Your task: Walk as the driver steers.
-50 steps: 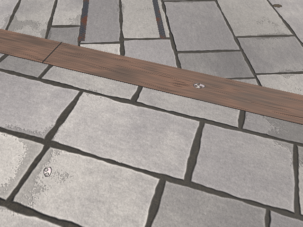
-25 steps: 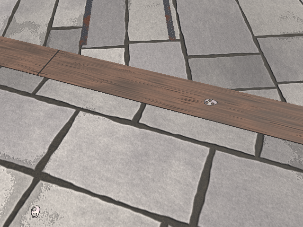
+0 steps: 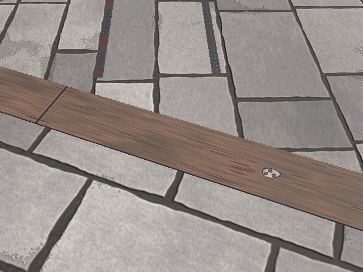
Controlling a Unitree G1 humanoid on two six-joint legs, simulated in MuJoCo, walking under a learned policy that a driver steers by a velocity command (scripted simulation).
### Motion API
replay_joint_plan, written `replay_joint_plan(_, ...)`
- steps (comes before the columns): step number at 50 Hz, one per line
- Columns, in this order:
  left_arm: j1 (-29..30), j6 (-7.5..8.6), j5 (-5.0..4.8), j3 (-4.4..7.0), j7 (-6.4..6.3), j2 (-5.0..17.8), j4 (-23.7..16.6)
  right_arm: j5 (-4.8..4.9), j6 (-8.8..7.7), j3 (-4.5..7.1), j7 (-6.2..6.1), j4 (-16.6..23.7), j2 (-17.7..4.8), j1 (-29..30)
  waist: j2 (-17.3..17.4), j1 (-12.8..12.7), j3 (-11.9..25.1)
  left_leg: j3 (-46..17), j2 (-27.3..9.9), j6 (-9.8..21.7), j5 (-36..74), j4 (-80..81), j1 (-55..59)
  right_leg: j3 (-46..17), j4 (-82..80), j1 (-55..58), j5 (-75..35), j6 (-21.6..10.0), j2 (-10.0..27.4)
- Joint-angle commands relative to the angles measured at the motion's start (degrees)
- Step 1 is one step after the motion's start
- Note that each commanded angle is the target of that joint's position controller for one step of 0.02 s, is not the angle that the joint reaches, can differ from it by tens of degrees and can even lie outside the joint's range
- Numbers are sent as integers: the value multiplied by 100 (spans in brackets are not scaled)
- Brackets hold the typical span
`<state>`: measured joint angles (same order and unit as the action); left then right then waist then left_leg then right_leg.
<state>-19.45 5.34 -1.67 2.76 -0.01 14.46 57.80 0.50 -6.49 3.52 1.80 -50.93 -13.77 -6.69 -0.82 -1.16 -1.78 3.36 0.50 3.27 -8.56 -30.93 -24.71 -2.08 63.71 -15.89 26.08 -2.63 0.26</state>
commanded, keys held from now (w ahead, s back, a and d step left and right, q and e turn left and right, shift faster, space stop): w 0.48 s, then w+q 0.52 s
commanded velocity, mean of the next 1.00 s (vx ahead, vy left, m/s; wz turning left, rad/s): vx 0.50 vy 0.00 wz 0.19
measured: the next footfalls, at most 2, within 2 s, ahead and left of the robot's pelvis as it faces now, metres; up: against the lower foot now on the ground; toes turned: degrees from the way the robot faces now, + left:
right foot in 0.46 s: +0.45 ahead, -0.15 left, +0.00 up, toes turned -3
left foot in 1.06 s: +0.74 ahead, +0.10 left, +0.00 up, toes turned +21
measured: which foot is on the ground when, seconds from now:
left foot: down 0.00-0.48, up 0.50-1.00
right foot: up 0.00-0.44, down 0.46-1.00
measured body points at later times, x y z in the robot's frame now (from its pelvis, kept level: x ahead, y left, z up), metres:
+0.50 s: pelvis +0.29 -0.05 -0.01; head +0.32 -0.05 +0.44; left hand +0.49 +0.19 -0.11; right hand +0.24 -0.31 -0.15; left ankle +0.09 +0.09 -0.70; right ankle +0.41 -0.14 -0.73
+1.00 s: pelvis +0.56 -0.03 +0.00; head +0.58 -0.03 +0.45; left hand +0.45 +0.16 -0.15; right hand +0.77 -0.20 -0.12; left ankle +0.71 +0.12 -0.70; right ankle +0.41 -0.15 -0.73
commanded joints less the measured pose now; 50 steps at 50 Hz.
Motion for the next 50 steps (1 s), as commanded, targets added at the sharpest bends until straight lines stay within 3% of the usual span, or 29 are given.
replay_joint_plan(1, 369, 191, 16, 166, -46, 650, -497, -68, -20, 113, 0, 72, -582, -603, 328, 286, 578, -2212, -1604, 944, 436, 1729, 2244, -222, 686, -2309, -816, -122, 675)
replay_joint_plan(3, 125, 31, 35, 171, -48, 406, -452, -111, -37, 68, 19, -18, -444, -619, 504, 48, 491, -1745, -1404, 957, 695, 2049, 1713, -223, 337, -1834, -1094, -94, 837)
replay_joint_plan(6, 431, -88, 83, 183, -76, 331, -573, -79, -58, 122, -66, -155, -693, -880, 390, 15, 196, -1340, -1364, 1056, 1082, 2333, 1531, -132, -284, -2179, -1540, 64, 905)
replay_joint_plan(9, 1059, -82, 132, 191, -60, 311, -786, -58, 1, 125, -168, -245, -746, -1144, 346, 152, 28, -1054, -1283, 969, 1240, 2428, 1734, -79, -1262, -2597, -2400, 199, 881)
replay_joint_plan(13, 1840, -29, 94, 123, 21, 184, -991, -6, 43, 119, -222, -349, -793, -1472, 407, 398, -155, -662, -1102, 788, 1055, 2498, 1849, 175, -2564, -2324, -3269, 199, 629)
replay_joint_plan(18, 2512, 38, 37, 72, 182, 226, -1278, 39, 163, 164, -253, -582, -851, -1880, 446, 555, -390, -682, -1464, 754, 1182, 2145, 2740, 197, -3265, -2487, -2887, 42, 487)
replay_joint_plan(21, 2163, 89, 31, 150, 251, 448, -1264, 58, 239, 223, -281, -580, -968, -1711, 600, 235, -131, -659, -1599, 601, 2419, 1573, 3059, 340, -3462, -1772, -2282, -196, 261)
replay_joint_plan(22, 1640, 97, 47, 240, 241, 611, -1126, 62, 266, 229, -282, -548, -998, -1567, 662, -77, 199, -522, -1474, 505, 3398, 971, 2994, 520, -3528, -961, -2230, -314, 52)
replay_joint_plan(23, 647, 90, 65, 389, 206, 890, -813, 43, 292, 179, -278, -498, -878, -1487, 564, -519, 793, -288, -1151, 334, 3703, -176, 2559, 548, -3500, 430, -2381, -491, -22)
replay_joint_plan(24, -411, 72, 139, 508, 146, 1350, -603, -65, 288, 84, -279, -358, -693, -1591, -187, -783, 1678, -21, -756, 116, 1884, -2087, 1237, -803, -3369, 2274, -2470, -877, 1121)
replay_joint_plan(25, -644, 64, 139, 532, 193, 1569, -484, -9, 162, -148, -203, -411, 163, -2399, -1693, -334, 2417, -400, 316, -176, -2258, -3962, -966, -3572, -4165, 4009, -1240, -1754, 2333)
replay_joint_plan(26, -534, 80, 107, 374, 190, 997, -544, 150, 37, -6, -187, -459, -476, -1958, -1001, -572, 2151, -1208, 69, -45, -2457, -4606, -1548, -3713, -4527, 3745, -709, -1464, 2184)
replay_joint_plan(27, -34, 106, 105, 305, 162, 777, -626, 271, -24, 83, -190, -265, -771, -1399, -756, -497, 1327, -1103, -194, 53, -1961, -4658, -1868, -2764, -4615, 2957, -1028, -1174, 2056)
replay_joint_plan(28, 470, 131, 134, 248, 161, 644, -722, 252, -15, 97, -243, -211, -764, -1134, -243, -282, 912, -965, -513, 50, -1398, -4379, -1609, -2053, -4780, 2062, -1637, -1025, 1881)
replay_joint_plan(29, 753, 157, 179, 210, 173, 468, -729, 171, 39, 148, -286, -217, -711, -1034, -157, -116, 590, -951, -689, 35, -1070, -4047, -1353, -1513, -4983, 1378, -1972, -927, 1688)
replay_joint_plan(31, 848, 197, 263, 172, 175, 278, -639, 174, 219, 169, -279, -309, -452, -1349, -424, 144, 452, -1010, -881, 45, -748, -3725, -799, -856, -5326, 755, -2120, -824, 1446)
replay_joint_plan(32, 189, 250, 725, 63, 51, -135, -483, -792, 109, -174, 22, -541, 412, -1852, -371, 119, -30, -1240, -684, 167, -222, -3988, -1004, -767, -5502, 533, -1909, -1100, 1460)
replay_joint_plan(33, 7, 247, 791, 75, 55, -163, -375, -731, 55, -131, 159, -555, 366, -1755, -196, 43, -165, -1374, -597, 221, -7, -3830, -1469, -589, -5583, 716, -1894, -1154, 1531)
replay_joint_plan(34, 31, 257, 828, 74, 89, -101, -391, -557, 16, -96, 251, -500, 114, -1516, -175, 14, -146, -1406, -582, 273, 327, -3603, -1838, -337, -5613, 935, -2022, -1163, 1534)
replay_joint_plan(35, 64, 273, 812, 49, 133, -66, -385, -450, -8, -54, 301, -430, -73, -1225, -191, 11, -142, -1429, -596, 278, 627, -3388, -2061, -116, -5655, 1012, -2200, -1165, 1529)
replay_joint_plan(36, 59, 279, 817, 12, 155, -63, -379, -419, -9, -49, 318, -353, -163, -1010, -184, 37, -91, -1433, -603, 246, 921, -3158, -2168, 62, -5707, 1060, -2455, -1183, 1560)
replay_joint_plan(38, -91, 273, 870, -42, 185, -78, -317, -432, 48, -115, 294, -210, -90, -616, -154, 35, -79, -1297, -620, 127, 1463, -2664, -2273, 514, -5734, 1110, -3049, -1201, 1529)
replay_joint_plan(42, -425, 305, 778, -107, 241, -27, -234, -454, 191, -215, 316, 110, 26, -1, -215, -14, -159, -574, -614, 20, 2009, -1632, -1668, 1260, -5736, 902, -3806, -1085, 1356)
replay_joint_plan(45, -936, 327, 754, -96, 241, 114, -39, -382, 286, -213, 281, 311, -13, 367, -212, -103, -376, -478, -510, 77, 1804, -903, -1892, 1302, -5660, 1801, -4316, -1030, 1548)
replay_joint_plan(48, -1207, 251, 691, -36, 213, 220, 96, -388, 344, -172, 275, 456, -51, 701, -232, -115, -456, -342, -349, 178, 1094, -406, -1974, 1391, -5490, 2746, -4818, -957, 1694)
replay_joint_plan(49, -716, 83, 57, 95, -25, 462, -28, -148, 383, -163, 193, 514, 62, 818, -419, -45, -922, 727, 9, 161, 662, -344, -1683, 1960, -5040, 2356, -5111, -361, 1363)
replay_joint_plan(50, -1103, 24, 18, 81, -130, 450, 14, -211, 399, -159, 160, 590, 54, 899, -438, -221, -750, 874, 193, 237, 256, -386, -1031, 1907, -4649, 2155, -6020, -301, 1405)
